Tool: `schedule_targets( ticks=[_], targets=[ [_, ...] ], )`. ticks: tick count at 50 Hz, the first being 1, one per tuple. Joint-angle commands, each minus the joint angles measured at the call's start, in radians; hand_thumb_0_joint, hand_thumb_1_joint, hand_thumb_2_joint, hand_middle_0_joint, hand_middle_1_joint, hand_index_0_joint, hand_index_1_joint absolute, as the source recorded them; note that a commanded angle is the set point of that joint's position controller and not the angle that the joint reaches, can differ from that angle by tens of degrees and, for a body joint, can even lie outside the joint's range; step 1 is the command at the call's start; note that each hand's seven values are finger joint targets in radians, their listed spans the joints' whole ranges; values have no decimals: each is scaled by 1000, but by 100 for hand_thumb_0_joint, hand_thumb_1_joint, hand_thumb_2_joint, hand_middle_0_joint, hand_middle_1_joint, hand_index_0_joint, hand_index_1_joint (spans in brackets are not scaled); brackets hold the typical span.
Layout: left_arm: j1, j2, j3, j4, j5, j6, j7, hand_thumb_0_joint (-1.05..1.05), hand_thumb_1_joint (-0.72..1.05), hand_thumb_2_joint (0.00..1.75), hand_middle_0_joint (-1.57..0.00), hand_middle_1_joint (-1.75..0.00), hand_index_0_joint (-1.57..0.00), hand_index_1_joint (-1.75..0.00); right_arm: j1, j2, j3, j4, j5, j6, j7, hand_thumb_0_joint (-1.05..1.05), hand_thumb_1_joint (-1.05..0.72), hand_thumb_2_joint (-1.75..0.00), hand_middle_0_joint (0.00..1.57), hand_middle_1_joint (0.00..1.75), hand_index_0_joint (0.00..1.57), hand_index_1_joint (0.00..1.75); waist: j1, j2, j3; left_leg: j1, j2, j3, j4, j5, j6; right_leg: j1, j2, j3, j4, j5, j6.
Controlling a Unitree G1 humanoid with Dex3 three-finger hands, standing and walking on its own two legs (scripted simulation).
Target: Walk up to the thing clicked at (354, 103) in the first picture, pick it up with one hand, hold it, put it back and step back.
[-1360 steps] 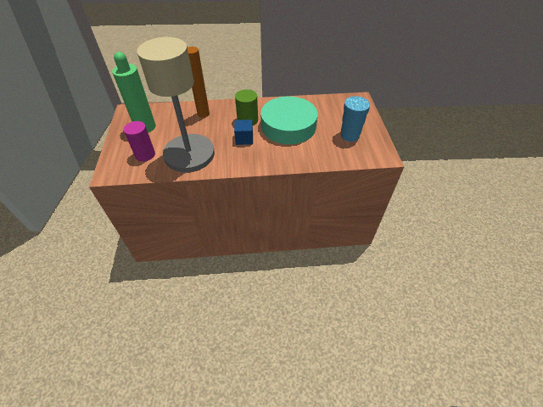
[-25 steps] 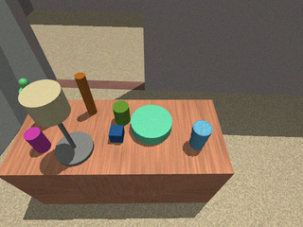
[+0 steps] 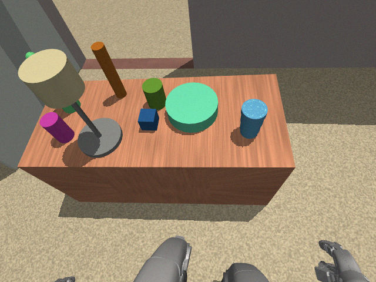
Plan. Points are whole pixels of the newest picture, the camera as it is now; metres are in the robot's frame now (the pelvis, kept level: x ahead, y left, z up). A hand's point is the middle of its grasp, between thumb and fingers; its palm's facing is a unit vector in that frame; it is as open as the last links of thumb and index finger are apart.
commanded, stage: step back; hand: right
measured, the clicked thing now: (251, 120) +0.59 -0.17 -0.22
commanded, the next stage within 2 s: none
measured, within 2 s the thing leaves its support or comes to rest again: neither
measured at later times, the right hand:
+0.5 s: hand out of the picture +0.02 -0.22 -0.13, palm faces -0.13 +0.90 -0.42, open 7.4 cm
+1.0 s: hand out of the picture -0.19 -0.25 -0.16, palm faces -0.02 +0.93 -0.36, open 7.4 cm
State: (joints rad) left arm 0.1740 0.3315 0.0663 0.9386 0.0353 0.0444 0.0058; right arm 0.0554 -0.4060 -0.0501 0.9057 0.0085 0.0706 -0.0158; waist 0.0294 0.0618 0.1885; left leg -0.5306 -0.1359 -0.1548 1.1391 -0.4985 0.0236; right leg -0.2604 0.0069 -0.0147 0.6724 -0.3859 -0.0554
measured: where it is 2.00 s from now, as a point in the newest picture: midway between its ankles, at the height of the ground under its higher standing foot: outside the picture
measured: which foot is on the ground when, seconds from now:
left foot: up 0.00-0.32, down 0.34-0.78, up 0.80-1.00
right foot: down 0.00-0.36, up 0.38-0.72, down 0.74-1.00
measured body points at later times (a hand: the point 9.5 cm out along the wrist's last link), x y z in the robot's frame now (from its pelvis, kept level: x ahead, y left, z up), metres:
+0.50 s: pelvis -0.12 +0.04 +0.00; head -0.07 +0.06 +0.45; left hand -0.04 +0.37 -0.12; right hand +0.03 -0.26 -0.10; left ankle -0.08 +0.14 -0.72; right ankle -0.12 -0.10 -0.64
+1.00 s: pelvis -0.27 +0.03 +0.00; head -0.22 +0.00 +0.45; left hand -0.19 +0.35 -0.09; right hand -0.19 -0.29 -0.14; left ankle -0.29 +0.19 -0.65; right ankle -0.25 -0.10 -0.72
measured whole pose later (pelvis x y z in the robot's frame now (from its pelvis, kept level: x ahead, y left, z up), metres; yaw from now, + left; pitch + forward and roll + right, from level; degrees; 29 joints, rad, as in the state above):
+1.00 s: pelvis -0.27 +0.03 +0.00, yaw +0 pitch -1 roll +1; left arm 0.22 0.35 0.07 0.84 0.04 0.03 0.03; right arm 0.20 -0.43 -0.06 0.88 0.00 0.08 -0.01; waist 0.00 0.05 0.13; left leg -0.47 -0.10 -0.17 1.14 -0.46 -0.02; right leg -0.31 -0.05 0.03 0.63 -0.31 0.01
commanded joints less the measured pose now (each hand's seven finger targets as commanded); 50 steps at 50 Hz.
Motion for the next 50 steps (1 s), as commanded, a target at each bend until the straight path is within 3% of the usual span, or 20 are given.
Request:
schedule_targets(
  ticks=[1,4,9,13,15,16,17,18,19,20,23,32,35,37,38,39,40,41,44,50],
  targets=[
    [-98,266,69,-160,1,-47,32,0,90,90,-20,-30,-20,-30,78,-191,-45,-56,-14,-17,-21,0,-90,-90,20,30,20,30,-31,-159,-201,-55,5,-31,141,39,-23,155,-256,220,-172,740,-136],
    [39,240,67,-145,-8,-44,49,0,90,90,-20,-30,-20,-30,13,-160,-26,-89,-20,-33,-21,0,-90,-90,20,30,20,30,36,-160,-236,-124,41,-4,-33,35,-24,357,-253,208,-124,823,-130],
    [93,276,81,-167,-17,-41,55,0,90,90,-20,-30,-20,-30,13,-149,-29,-107,-25,-38,-16,0,-90,-90,20,30,20,30,61,-219,-259,-30,96,58,-250,-9,-24,381,-299,236,-105,866,-164],
    [-25,311,84,-217,-13,-43,47,0,90,90,-20,-30,-20,-30,111,-175,-51,-76,-26,-32,-1,0,-90,-90,20,30,20,30,-6,-225,-293,149,121,117,-327,24,-3,189,-327,232,-124,712,-169],
    [-91,323,79,-235,-16,-42,42,0,90,90,-20,-30,-20,-30,179,-172,-58,-57,-29,-32,9,0,-90,-90,20,30,20,30,-62,-207,-295,279,133,140,-491,157,16,67,-304,200,-84,564,-123],
    [-92,306,71,-232,-19,-38,38,0,90,90,-20,-30,-20,-30,186,-180,-65,-53,-31,-36,12,0,-90,-90,20,30,20,30,-74,-145,-294,326,150,118,-575,292,40,14,-258,164,-15,464,-80],
    [-71,271,64,-231,-24,-35,36,0,90,90,-20,-30,-20,-30,157,-224,-77,-71,-39,-37,13,0,-90,-90,20,30,20,30,-66,31,-286,330,282,-86,-635,479,111,-81,-130,95,133,282,-23],
    [-87,227,57,-232,-35,-32,38,0,90,90,-20,-30,-20,-30,114,-270,-81,-89,-42,-37,17,0,-90,-90,20,30,20,30,-62,180,-249,334,431,-272,-746,570,209,-201,66,7,291,-86,23],
    [-87,241,70,-218,-27,-26,47,0,90,90,-20,-30,-20,-30,99,-318,-88,-98,-43,-39,19,0,-90,-90,20,30,20,30,-84,206,-239,250,529,-361,-783,584,317,-190,91,111,495,-314,32],
    [-81,256,70,-199,-21,-26,48,0,90,90,-20,-30,-20,-30,80,-302,-86,-98,-43,-42,11,0,-90,-90,20,30,20,30,-80,160,-209,189,538,-390,-795,546,337,-190,77,156,594,-316,33],
    [37,242,74,-147,-36,-19,39,0,90,90,-20,-30,-20,-30,-58,-209,-56,-143,-53,-38,0,0,-90,-90,20,30,20,30,9,86,-135,169,395,-111,-780,456,216,-245,95,175,677,-147,26],
    [69,228,60,-155,-27,-43,23,0,90,90,-20,-30,-20,-30,45,-208,-66,-158,-39,-40,3,0,-90,-90,20,30,20,30,-55,133,-264,464,413,-53,-692,477,247,-169,-4,82,215,-123,94],
    [133,240,66,-113,-25,-50,18,0,90,90,-20,-30,-20,-30,43,-232,-75,-164,-39,-23,6,0,-90,-90,20,30,20,30,-49,130,-323,397,371,-24,-653,412,195,-10,5,11,-53,-55,73],
    [235,242,70,-66,-12,-54,16,0,90,90,-20,-30,-20,-30,10,-228,-74,-167,-23,-9,6,0,-90,-90,20,30,20,30,0,88,-336,265,329,18,-592,312,129,136,5,-12,-250,114,41],
    [229,292,87,-75,5,-56,17,0,90,90,-20,-30,-20,-30,5,-181,-60,-172,-15,-8,11,0,-90,-90,20,30,20,30,5,-64,-283,92,263,56,-480,178,68,153,-101,202,-273,34,1],
    [155,382,110,-115,14,-54,17,0,90,90,-20,-30,-20,-30,5,-124,-44,-187,-12,-12,11,0,-90,-90,20,30,20,30,-4,-329,-194,-123,88,137,-303,-9,-10,111,-295,492,-344,0,-90],
    [86,470,120,-169,23,-49,23,0,90,90,-20,-30,-20,-30,-78,-167,-63,-199,-23,-7,-4,0,-90,-90,20,30,20,30,76,-384,-134,-40,68,-9,-65,-101,-39,-151,-468,659,-408,70,-259],
    [-12,445,119,-191,14,-54,32,0,90,90,-20,-30,-20,-30,-32,-212,-81,-178,-19,-2,-6,0,-90,-90,20,30,20,30,15,-342,-76,16,107,-97,79,-58,-40,-265,-480,632,-422,68,-265],
    [-126,298,85,-211,8,-56,37,0,90,90,-20,-30,-20,-30,112,-163,-61,-97,-1,-13,-1,0,-90,-90,20,30,20,30,-98,-198,-121,14,-12,-43,123,77,-28,-104,-207,154,-237,447,-105],
    [51,282,91,-198,8,-42,52,0,90,90,-20,-30,-20,-30,75,-141,-38,-131,-17,-35,-10,0,-90,-90,20,30,20,30,30,-258,-196,-44,91,39,-217,-19,-52,247,-255,212,-143,559,-130]
  ],
)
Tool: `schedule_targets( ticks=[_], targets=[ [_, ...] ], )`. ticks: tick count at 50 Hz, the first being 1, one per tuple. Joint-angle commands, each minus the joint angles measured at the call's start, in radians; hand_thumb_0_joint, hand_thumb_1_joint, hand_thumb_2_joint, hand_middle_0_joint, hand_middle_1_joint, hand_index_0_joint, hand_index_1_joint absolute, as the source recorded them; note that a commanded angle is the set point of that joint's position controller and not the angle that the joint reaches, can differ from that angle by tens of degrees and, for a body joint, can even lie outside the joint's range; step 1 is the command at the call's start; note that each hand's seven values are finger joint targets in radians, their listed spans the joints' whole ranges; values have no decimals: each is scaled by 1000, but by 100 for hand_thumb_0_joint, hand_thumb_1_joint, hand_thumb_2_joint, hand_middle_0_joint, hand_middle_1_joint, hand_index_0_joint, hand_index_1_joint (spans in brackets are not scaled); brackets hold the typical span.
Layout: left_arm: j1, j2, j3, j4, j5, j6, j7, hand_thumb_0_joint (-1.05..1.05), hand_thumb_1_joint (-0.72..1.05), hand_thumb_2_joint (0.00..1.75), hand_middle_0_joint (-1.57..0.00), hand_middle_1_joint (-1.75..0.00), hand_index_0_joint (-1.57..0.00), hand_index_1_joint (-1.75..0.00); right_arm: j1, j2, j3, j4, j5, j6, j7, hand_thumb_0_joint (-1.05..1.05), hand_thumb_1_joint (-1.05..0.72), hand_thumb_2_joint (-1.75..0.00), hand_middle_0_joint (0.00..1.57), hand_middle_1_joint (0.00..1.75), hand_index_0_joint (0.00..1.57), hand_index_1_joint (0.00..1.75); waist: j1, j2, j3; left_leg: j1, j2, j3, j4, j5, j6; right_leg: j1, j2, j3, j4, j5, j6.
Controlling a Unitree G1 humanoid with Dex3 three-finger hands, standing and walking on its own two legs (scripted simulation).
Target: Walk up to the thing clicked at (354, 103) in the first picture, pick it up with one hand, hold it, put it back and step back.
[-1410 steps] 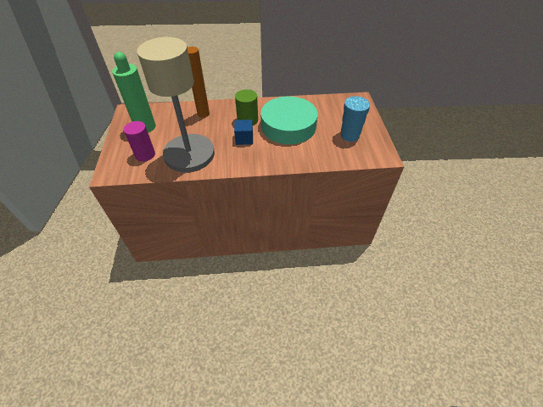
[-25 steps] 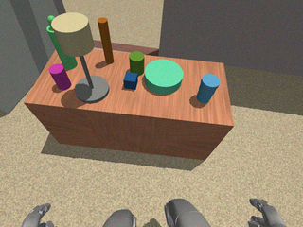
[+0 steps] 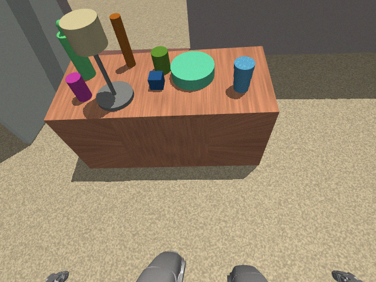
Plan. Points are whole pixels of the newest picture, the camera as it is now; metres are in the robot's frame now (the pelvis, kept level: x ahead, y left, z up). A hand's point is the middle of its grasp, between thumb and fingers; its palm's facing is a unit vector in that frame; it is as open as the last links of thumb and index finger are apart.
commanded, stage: step back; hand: right
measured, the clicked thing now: (242, 76) +0.86 -0.20 -0.22
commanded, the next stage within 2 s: stand in 1.76 s
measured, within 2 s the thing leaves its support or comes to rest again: neither
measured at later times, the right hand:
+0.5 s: hand out of the picture -0.02 -0.25 -0.15, palm faces -0.02 +0.92 -0.40, open 7.4 cm
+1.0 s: hand out of the picture -0.21 -0.22 -0.14, palm faces -0.06 +0.92 -0.40, open 7.4 cm
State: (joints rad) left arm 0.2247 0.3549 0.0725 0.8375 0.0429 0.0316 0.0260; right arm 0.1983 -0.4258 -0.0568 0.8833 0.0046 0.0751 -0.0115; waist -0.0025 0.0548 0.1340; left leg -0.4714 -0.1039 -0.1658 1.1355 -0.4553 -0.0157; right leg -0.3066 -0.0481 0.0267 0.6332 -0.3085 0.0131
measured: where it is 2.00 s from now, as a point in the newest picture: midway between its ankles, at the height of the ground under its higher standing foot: outside the picture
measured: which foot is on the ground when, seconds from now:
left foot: up 0.00-0.10, down 0.12-0.52, up 0.54-0.78, down 0.80-1.00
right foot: down 0.00-0.14, up 0.16-0.46, down 0.48-0.82, up 0.84-1.00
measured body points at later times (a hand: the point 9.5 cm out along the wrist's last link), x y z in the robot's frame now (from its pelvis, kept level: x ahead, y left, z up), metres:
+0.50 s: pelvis -0.17 +0.02 -0.01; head -0.10 +0.01 +0.43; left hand -0.09 +0.33 -0.13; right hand -0.02 -0.30 -0.12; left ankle -0.05 +0.14 -0.73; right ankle -0.21 -0.11 -0.73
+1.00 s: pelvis -0.29 +0.04 +0.00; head -0.27 +0.06 +0.45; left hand -0.21 +0.36 -0.13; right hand -0.20 -0.26 -0.11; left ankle -0.28 +0.15 -0.73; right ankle -0.29 -0.11 -0.70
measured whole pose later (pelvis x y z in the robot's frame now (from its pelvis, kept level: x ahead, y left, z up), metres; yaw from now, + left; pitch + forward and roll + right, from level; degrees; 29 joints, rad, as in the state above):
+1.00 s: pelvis -0.29 +0.04 +0.00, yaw +1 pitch -3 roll +0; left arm 0.19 0.39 0.06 0.91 0.01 0.05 -0.01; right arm 0.20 -0.34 -0.02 0.95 -0.04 -0.01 0.00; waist 0.01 -0.04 0.08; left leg -0.25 -0.01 -0.02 0.61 -0.32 0.02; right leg -0.32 -0.02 0.04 0.82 -0.46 -0.02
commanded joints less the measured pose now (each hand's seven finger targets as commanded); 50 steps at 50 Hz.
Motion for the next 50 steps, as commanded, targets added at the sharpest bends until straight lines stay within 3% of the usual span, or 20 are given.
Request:
schedule_targets(
  ticks=[1,5,6,7,8,9,12,19,23,25,26,27,31,37,39,41,42,43,46,50],
  targets=[
    [3,265,85,-99,-3,-26,33,0,90,90,-20,-30,-20,-30,-63,-119,-31,-111,-17,-45,-14,0,-90,-90,20,30,20,30,62,-260,-171,-61,86,69,-318,-65,-6,322,-214,176,-73,521,-194],
    [-91,264,60,-128,-32,3,21,0,90,90,-20,-30,-20,-30,80,-142,-55,-44,-30,-54,-9,0,-90,-90,20,30,20,30,-9,-217,-226,235,85,167,-749,300,28,167,-146,108,99,461,-127],
    [-64,219,46,-138,-34,9,18,0,90,90,-20,-30,-20,-30,57,-199,-73,-55,-43,-56,-11,0,-90,-90,20,30,20,30,14,-60,-234,306,221,-51,-745,469,70,24,-67,72,204,262,-82],
    [-55,177,38,-140,-45,10,20,0,90,90,-20,-30,-20,-30,-1,-278,-84,-78,-53,-53,-5,0,-90,-90,20,30,20,30,28,163,-200,357,404,-303,-753,653,181,-203,113,-3,377,-241,-41],
    [-139,232,58,-136,-37,10,37,0,90,90,-20,-30,-20,-30,1,-362,-90,-87,-43,-52,1,0,-90,-90,20,30,20,30,-48,224,-183,168,511,-425,-790,609,334,-128,129,108,542,-404,-27],
    [-152,257,60,-119,-34,9,39,0,90,90,-20,-30,-20,-30,-34,-327,-88,-81,-43,-56,-4,0,-90,-90,20,30,20,30,-36,167,-127,102,507,-405,-797,545,343,-120,111,164,603,-361,-31],
    [-38,238,61,-65,-52,12,18,0,90,90,-20,-30,-20,-30,-152,-206,-52,-117,-44,-55,-14,0,-90,-90,20,30,20,30,53,96,-107,142,327,-51,-712,580,231,-164,144,157,697,-193,-40],
    [-55,207,45,-61,-29,-23,8,0,90,90,-20,-30,-20,-30,-35,-195,-56,-114,-41,-36,-7,0,-90,-90,20,30,20,30,-35,131,-203,412,339,-51,-634,616,280,-111,75,20,206,-215,23],
    [73,203,44,14,-16,-36,5,0,90,90,-20,-30,-20,-30,-112,-215,-54,-128,-15,-12,-3,0,-90,-90,20,30,20,30,21,119,-298,319,289,6,-520,528,184,134,74,-56,-255,82,-19],
    [53,311,78,3,9,-40,5,0,90,90,-20,-30,-20,-30,-108,-132,-28,-146,-5,-20,0,0,-90,-90,20,30,20,30,18,-153,-242,-26,122,54,-366,183,71,231,-137,296,-229,130,-106],
    [4,407,100,-30,3,-28,2,0,90,90,-20,-30,-20,-30,-163,-125,-35,-172,-8,-21,-15,0,-90,-90,20,30,20,30,76,-310,-168,-64,3,58,-153,-134,20,32,-348,478,-295,184,-289],
    [-72,427,102,-64,3,-33,10,0,90,90,-20,-30,-20,-30,-154,-167,-57,-162,-11,-15,-24,0,-90,-90,20,30,20,30,67,-326,-90,-13,74,-32,20,-160,5,-152,-431,579,-351,143,-348],
    [-155,268,68,-81,1,-33,12,0,90,90,-20,-30,-20,-30,-69,-138,-36,-92,-2,-25,-18,0,-90,-90,20,30,20,30,-17,-185,-91,-8,-24,17,93,-25,9,-35,-162,118,-162,476,-204],
    [-33,266,71,-73,11,-20,9,0,90,90,-20,-30,-20,-30,-51,-115,-31,-89,-28,-71,-13,0,-90,-90,20,30,20,30,56,-286,-200,39,82,164,-496,-34,-1,281,-162,146,-66,290,-185],
    [-42,268,65,-71,-9,-3,-2,0,90,90,-20,-30,-20,-30,34,-105,-40,-40,-36,-89,-15,0,-90,-90,20,30,20,30,24,-249,-241,227,57,201,-834,201,15,242,-129,98,82,331,-153],
    [25,154,32,-72,-20,4,-10,0,90,90,-20,-30,-20,-30,6,-220,-74,-36,-58,-98,-21,0,-90,-90,20,30,20,30,63,72,-235,463,335,-251,-808,303,118,-183,14,18,301,-154,-61],
    [-64,200,41,-70,-23,5,1,0,90,90,-20,-30,-20,-30,-25,-291,-73,-52,-50,-96,-15,0,-90,-90,20,30,20,30,13,76,-194,276,472,-369,-810,217,260,-164,33,58,339,-300,-30],
    [-123,242,44,-55,-20,0,2,0,90,90,-20,-30,-20,-30,-85,-310,-77,-54,-43,-102,-17,0,-90,-90,20,30,20,30,-1,116,-121,86,516,-419,-858,118,309,-73,-12,104,387,-293,-33],
    [-60,231,45,-14,-36,-11,-25,0,90,90,-20,-30,-20,-30,-141,-185,-38,-52,-47,-117,-19,0,-90,-90,20,30,20,30,52,89,-67,135,326,-89,-778,227,188,-48,12,76,280,-144,-38],
    [-88,209,44,16,-23,-26,-40,0,90,90,-20,-30,-20,-30,-78,-204,-53,-17,-52,-110,-2,0,-90,-90,20,30,20,30,-5,118,-73,177,289,-97,-811,-37,167,20,41,-30,26,-180,-29]
  ],
)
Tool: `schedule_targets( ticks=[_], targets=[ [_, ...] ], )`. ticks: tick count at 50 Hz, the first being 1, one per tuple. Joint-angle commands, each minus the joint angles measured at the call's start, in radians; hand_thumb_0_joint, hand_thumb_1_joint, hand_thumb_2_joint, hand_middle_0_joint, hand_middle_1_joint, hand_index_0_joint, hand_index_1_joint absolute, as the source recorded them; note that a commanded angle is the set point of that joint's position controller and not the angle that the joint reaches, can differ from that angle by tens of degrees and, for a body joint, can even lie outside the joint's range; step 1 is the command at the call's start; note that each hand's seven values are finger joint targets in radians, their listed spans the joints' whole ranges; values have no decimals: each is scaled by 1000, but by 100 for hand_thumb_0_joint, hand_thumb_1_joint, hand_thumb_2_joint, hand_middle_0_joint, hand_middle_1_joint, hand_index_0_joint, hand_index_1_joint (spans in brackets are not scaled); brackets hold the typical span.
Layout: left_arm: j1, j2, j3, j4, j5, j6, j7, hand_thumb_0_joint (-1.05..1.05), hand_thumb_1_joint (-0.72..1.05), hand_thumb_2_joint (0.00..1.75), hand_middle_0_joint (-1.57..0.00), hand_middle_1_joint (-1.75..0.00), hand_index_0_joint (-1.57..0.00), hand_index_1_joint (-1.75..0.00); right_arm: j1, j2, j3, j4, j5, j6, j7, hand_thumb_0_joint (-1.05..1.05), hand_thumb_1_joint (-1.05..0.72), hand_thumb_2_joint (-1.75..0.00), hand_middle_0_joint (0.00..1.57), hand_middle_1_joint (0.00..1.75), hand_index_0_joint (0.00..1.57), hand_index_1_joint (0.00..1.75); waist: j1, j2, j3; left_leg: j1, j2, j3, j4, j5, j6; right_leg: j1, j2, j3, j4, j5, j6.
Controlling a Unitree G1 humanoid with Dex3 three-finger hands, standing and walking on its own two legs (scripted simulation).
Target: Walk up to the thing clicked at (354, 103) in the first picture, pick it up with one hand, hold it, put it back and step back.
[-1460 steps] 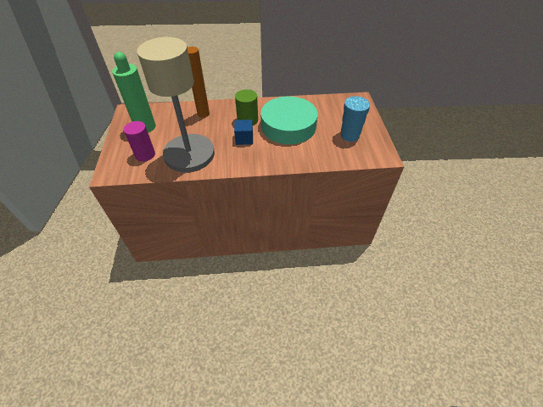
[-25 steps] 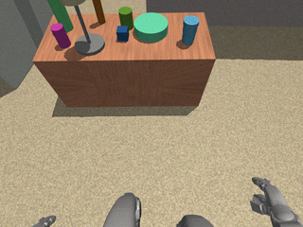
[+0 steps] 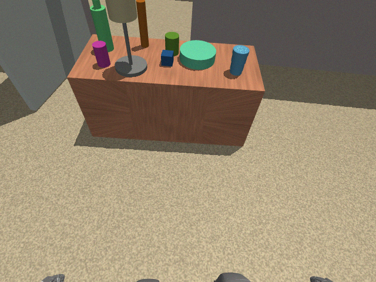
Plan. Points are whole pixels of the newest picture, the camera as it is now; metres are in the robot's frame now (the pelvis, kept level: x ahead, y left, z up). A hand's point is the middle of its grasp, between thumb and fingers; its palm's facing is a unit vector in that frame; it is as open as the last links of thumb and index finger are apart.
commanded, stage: step back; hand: right
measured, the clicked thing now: (238, 61) +1.14 -0.26 -0.22
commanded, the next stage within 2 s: stand in 0.76 s
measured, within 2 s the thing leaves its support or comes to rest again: neither
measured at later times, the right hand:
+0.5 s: hand out of the picture +0.09 -0.26 -0.15, palm faces -0.03 +0.94 -0.34, open 7.4 cm
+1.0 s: hand out of the picture +0.12 -0.29 -0.15, palm faces +0.00 +0.94 -0.34, open 7.4 cm
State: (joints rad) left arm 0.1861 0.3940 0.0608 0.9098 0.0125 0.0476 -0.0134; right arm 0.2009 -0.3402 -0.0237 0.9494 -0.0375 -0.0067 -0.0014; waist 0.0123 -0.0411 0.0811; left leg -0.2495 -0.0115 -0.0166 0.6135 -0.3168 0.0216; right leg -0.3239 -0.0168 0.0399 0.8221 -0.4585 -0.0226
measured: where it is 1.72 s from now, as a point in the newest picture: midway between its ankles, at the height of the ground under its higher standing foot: outside the picture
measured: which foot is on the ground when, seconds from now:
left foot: down 0.00-1.00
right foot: up 0.00-0.04, down 0.06-1.00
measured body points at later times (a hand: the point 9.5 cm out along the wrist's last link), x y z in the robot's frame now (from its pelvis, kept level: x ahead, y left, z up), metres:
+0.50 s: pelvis +0.01 -0.02 +0.00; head +0.02 -0.01 +0.45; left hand +0.06 +0.30 -0.12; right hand +0.09 -0.31 -0.12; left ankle +0.01 +0.11 -0.73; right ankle -0.02 -0.15 -0.73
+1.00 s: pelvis +0.02 -0.03 +0.01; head +0.05 -0.04 +0.46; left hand +0.13 +0.26 -0.12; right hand +0.12 -0.34 -0.12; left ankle +0.01 +0.11 -0.73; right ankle -0.02 -0.14 -0.73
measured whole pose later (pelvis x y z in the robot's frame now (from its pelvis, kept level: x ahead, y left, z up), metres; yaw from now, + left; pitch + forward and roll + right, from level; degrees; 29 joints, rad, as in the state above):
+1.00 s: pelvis +0.02 -0.03 +0.01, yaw +0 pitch -2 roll +0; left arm 0.06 0.34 0.01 1.06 0.00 -0.02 0.01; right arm 0.07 -0.36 -0.01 1.05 0.00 -0.02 -0.01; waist -0.01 0.02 0.11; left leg -0.19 0.02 -0.03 0.49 -0.27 -0.02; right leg -0.13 0.00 -0.02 0.49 -0.32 -0.01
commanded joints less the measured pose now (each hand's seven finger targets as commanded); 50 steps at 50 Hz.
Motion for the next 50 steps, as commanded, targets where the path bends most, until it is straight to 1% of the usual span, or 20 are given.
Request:
schedule_targets(
  ticks=[1,3,4,6,7,9,11,14,16,19,24,27,30,34,36,37,38,40,45,50],
  targets=[
    [-37,157,54,-45,11,-51,1,0,90,90,-20,-30,-20,-30,-78,-290,-85,-83,-9,-21,-9,0,-90,-90,20,30,20,30,-16,208,-29,-37,190,-221,-266,-193,127,74,22,-61,-276,-5,1],
    [27,161,55,-1,23,-72,12,0,90,90,-20,-30,-20,-30,-100,-256,-72,-88,5,-10,-3,0,-90,-90,20,30,20,30,24,167,-64,-93,154,-152,-164,-149,88,235,30,-57,-466,130,-18],
    [59,189,66,19,29,-80,18,0,90,90,-20,-30,-20,-30,-94,-220,-62,-94,13,-9,-4,0,-90,-90,20,30,20,30,38,96,-92,-168,125,-121,-76,-122,53,321,-22,50,-468,126,-39],
    [24,291,83,9,38,-87,20,0,90,90,-20,-30,-20,-30,-109,-192,-56,-101,16,-13,-5,0,-90,-90,20,30,20,30,48,-89,-63,-253,-16,-21,164,-242,-13,191,-310,432,-587,-200,-190],
    [-67,296,79,-19,38,-87,18,0,90,90,-20,-30,-20,-30,-81,-232,-74,-80,11,-16,-4,0,-90,-90,20,30,20,30,8,-74,7,-154,39,-53,212,-224,-18,13,-360,454,-598,-266,-226],
    [-134,230,58,-37,25,-87,16,0,90,90,-20,-30,-20,-30,-30,-225,-71,-53,20,-34,8,0,-90,-90,20,30,20,30,-49,-23,8,-37,26,-13,-23,-119,1,-5,-230,238,-505,-103,-148],
    [-126,168,36,-23,19,-87,10,0,90,90,-20,-30,-20,-30,-17,-215,-74,-35,12,-46,3,0,-90,-90,20,30,20,30,-49,25,-34,86,79,-122,-192,25,29,-50,-124,92,-375,160,-59],
    [-48,169,31,20,4,-76,-2,0,90,90,-20,-30,-20,-30,-68,-272,-76,-44,4,-51,1,0,-90,-90,20,30,20,30,10,116,-22,-26,254,-379,-369,-361,139,-14,-4,-28,-216,4,-8],
    [-29,173,38,43,11,-78,-3,0,90,90,-20,-30,-20,-30,-101,-295,-82,-44,2,-41,3,0,-90,-90,20,30,20,30,18,115,7,-126,263,-342,-382,-394,139,87,-11,-39,-228,-6,-22],
    [5,169,34,70,10,-95,4,0,90,90,-20,-30,-20,-30,-134,-240,-66,-46,12,-44,3,0,-90,-90,20,30,20,30,33,119,-59,-87,152,-176,-244,-65,53,183,-36,22,-388,163,-39],
    [-48,238,41,55,15,-102,15,0,90,90,-20,-30,-20,-30,-93,-204,-59,-21,14,-46,1,0,-90,-90,20,30,20,30,-8,4,-82,-71,41,-21,-65,69,-3,201,-206,194,-436,274,-122],
    [-71,203,35,45,3,-99,21,0,90,90,-20,-30,-20,-30,-56,-218,-67,-1,18,-58,-2,0,-90,-90,20,30,20,30,-14,5,-142,44,93,-67,-73,402,40,199,-117,39,-313,541,-57],
    [-86,186,33,38,1,-94,26,0,90,90,-20,-30,-20,-30,-31,-233,-74,8,27,-53,-10,0,-90,-90,20,30,20,30,-14,15,-171,139,138,-112,-43,613,87,141,-72,-22,-213,561,-27],
    [-94,158,27,36,1,-83,28,0,90,90,-20,-30,-20,-30,-53,-268,-87,3,27,-43,-17,0,-90,-90,20,30,20,30,-8,112,-162,153,236,-230,-91,510,169,43,-13,-63,-114,279,-23],
    [-79,160,27,44,3,-86,26,0,90,90,-20,-30,-20,-30,-96,-271,-84,-7,23,-37,-16,0,-90,-90,20,30,20,30,12,132,-137,43,225,-215,-86,396,158,107,-23,-38,-189,215,-37],
    [-52,176,32,58,6,-91,26,0,90,90,-20,-30,-20,-30,-123,-256,-80,-16,26,-33,-16,0,-90,-90,20,30,20,30,30,103,-120,-42,177,-172,-28,340,118,178,-45,6,-249,257,-54],
    [-71,153,8,84,-9,-92,24,0,90,90,-20,-30,-20,-30,-171,-207,-54,-12,30,-28,-17,0,-90,-90,20,30,20,30,15,65,-54,-80,118,-114,-32,429,43,192,-119,115,-371,503,-50],
    [-52,218,16,81,-2,-102,30,0,90,90,-20,-30,-20,-30,-127,-198,-52,-4,36,-24,-18,0,-90,-90,20,30,20,30,-6,25,-98,-19,78,-65,-2,400,0,234,-187,154,-355,769,-81],
    [-128,189,7,86,-14,-92,39,0,90,90,-20,-30,-20,-30,-135,-209,-42,31,36,-30,-16,0,-90,-90,20,30,20,30,-19,6,-181,149,116,-64,-94,613,19,260,-107,35,-350,792,-13],
    [-157,174,2,107,-15,-87,35,0,90,90,-20,-30,-20,-30,-162,-203,-25,51,40,-23,-16,0,-90,-90,20,30,20,30,-20,13,-192,176,117,-56,-178,503,5,295,-110,43,-432,681,-6]
  ],
)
